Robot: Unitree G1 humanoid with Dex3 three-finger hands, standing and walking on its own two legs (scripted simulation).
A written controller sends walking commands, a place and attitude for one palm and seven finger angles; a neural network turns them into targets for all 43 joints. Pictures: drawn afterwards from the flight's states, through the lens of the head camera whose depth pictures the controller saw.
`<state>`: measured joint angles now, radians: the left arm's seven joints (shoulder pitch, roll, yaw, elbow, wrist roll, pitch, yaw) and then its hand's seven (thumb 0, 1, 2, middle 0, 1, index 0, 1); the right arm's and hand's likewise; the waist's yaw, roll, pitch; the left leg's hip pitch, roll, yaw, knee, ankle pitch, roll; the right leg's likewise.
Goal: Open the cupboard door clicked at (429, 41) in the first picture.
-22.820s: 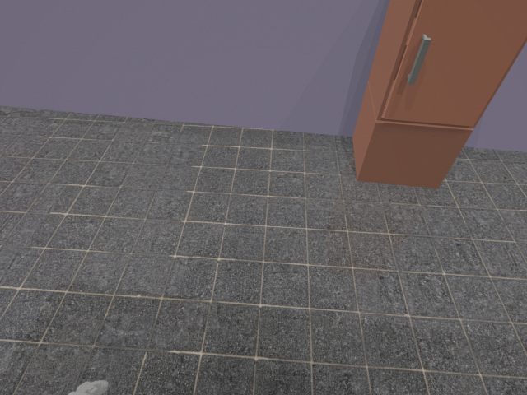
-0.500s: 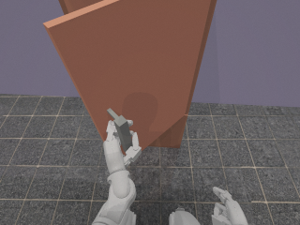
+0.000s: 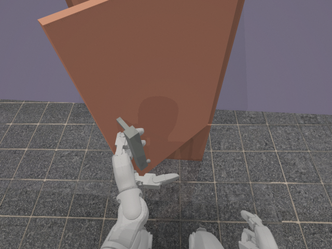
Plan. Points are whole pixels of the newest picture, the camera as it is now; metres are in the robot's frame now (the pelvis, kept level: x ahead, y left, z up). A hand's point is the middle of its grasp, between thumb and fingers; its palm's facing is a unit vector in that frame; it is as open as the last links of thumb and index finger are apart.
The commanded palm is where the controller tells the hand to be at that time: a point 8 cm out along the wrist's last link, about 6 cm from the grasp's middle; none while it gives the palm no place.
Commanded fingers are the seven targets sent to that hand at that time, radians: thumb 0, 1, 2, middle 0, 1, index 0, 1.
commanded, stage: open thumb and fingers to let go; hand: left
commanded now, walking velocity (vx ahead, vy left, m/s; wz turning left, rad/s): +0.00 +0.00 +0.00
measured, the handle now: (132, 145) +0.35 +0.10 +0.04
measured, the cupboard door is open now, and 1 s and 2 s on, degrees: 45 48 48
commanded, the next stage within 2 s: slide the hand sideways off the handle in 0.24 s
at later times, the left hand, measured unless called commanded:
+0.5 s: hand (145, 174) +0.29 +0.06 +0.02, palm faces -0.14 -0.98 -0.11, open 15.7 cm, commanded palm +0.27 +0.10 +0.03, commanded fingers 0.00 -0.50 0.30 -0.15 -0.30 -0.15 -0.30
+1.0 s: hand (128, 195) +0.24 +0.09 +0.03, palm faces -0.11 -0.99 +0.00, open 16.2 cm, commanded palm +0.22 +0.15 +0.03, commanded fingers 0.00 -0.50 0.30 -0.15 -0.30 -0.15 -0.30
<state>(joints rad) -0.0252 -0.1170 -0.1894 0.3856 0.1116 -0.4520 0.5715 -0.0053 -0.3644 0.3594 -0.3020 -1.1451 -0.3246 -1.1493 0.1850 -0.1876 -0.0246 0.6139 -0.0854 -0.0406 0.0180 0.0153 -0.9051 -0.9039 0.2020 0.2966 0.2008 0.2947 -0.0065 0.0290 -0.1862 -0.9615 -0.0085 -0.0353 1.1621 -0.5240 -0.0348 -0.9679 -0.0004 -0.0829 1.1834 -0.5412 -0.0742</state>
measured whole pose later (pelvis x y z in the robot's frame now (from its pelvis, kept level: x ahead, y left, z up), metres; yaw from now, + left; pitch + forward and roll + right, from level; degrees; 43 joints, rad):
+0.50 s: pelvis -0.01 +0.02 -0.01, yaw +0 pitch +17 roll +0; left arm -0.02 0.05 -0.26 0.34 0.08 -0.47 0.18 -0.02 -0.50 0.30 -0.29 -0.44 -0.23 -0.47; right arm 0.20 -0.20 -0.01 0.55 -0.05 -0.02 0.03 0.01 -0.90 -0.90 0.20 0.30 0.20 0.30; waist -0.01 0.04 -0.17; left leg -0.99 -0.02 -0.03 1.22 -0.54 0.00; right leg -0.98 -0.01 -0.08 1.21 -0.54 -0.04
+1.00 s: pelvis -0.01 +0.04 -0.01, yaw -1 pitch +17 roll -1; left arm 0.27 0.05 -0.25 0.05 0.00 -0.43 0.09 -0.02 -0.50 0.30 -0.17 -0.31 -0.17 -0.31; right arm 0.21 -0.20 0.01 0.43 -0.01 0.01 0.03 0.02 -0.90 -0.90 0.20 0.30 0.20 0.29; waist 0.01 0.04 -0.17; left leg -0.99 -0.02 0.00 1.25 -0.56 0.03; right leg -0.98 -0.01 -0.05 1.24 -0.55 -0.02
